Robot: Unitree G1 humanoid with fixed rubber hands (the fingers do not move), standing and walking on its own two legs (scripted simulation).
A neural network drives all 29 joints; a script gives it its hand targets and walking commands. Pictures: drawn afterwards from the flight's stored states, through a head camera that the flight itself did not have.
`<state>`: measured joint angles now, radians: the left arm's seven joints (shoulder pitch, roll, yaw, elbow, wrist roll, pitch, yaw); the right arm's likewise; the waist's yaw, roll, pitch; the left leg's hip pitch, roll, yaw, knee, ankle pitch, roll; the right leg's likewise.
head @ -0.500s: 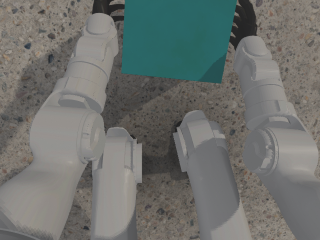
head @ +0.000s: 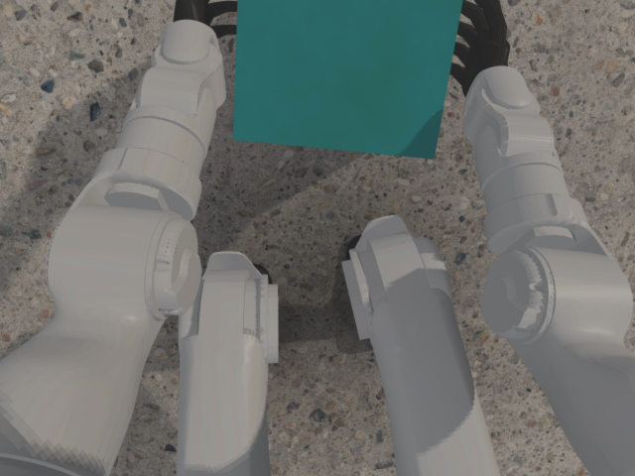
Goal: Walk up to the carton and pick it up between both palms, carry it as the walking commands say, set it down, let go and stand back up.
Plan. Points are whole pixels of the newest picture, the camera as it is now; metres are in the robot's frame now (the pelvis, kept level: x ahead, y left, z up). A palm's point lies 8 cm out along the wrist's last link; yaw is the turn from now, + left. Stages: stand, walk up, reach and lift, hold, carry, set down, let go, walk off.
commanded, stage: set down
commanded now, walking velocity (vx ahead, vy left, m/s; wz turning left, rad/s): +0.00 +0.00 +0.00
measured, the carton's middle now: (336, 53) +0.52 -0.10 -0.25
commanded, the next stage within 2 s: let go in 1.82 s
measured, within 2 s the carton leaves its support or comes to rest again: rests again in 0.18 s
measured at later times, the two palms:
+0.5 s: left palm (185, 46) +0.53 +0.06 -0.18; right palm (531, 69) +0.45 -0.29 -0.17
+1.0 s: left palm out of the picture +0.55 +0.06 -0.07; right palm (620, 29) +0.46 -0.30 -0.07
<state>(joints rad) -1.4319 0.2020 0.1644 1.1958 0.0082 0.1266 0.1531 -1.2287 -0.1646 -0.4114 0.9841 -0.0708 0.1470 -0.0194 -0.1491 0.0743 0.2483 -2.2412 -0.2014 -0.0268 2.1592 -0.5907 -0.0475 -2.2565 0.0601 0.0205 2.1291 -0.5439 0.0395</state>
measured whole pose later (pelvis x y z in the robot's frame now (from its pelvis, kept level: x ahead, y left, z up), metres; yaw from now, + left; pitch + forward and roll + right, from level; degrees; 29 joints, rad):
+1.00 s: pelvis -0.02 -0.01 +0.07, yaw -2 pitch +28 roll +1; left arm -1.39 0.32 0.12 0.81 -0.12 0.25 0.17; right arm -1.21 -0.34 -0.25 0.66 0.17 0.22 -0.10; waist -0.13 0.01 0.51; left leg -1.87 -0.11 -0.01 1.96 -0.58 -0.03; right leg -1.92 0.08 0.02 1.93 -0.49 0.01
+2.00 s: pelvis +0.03 -0.03 +0.29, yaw -2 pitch +38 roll +3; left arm -1.04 0.18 0.28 0.95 0.10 0.14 0.07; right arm -0.91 -0.17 -0.35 0.84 -0.08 0.12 0.01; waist -0.12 0.02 -0.02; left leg -1.34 -0.07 -0.08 0.97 -0.30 -0.05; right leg -1.39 0.06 0.05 0.98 -0.25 -0.03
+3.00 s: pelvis +0.12 +0.02 +0.39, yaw -5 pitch -5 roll -1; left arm 0.23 0.21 0.02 0.43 -0.01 0.12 -0.05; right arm 0.22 -0.20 -0.05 0.41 -0.04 0.14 0.08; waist -0.01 0.03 0.13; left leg -0.07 -0.08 -0.06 0.47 -0.30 0.06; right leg -0.12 0.03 0.10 0.46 -0.25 0.02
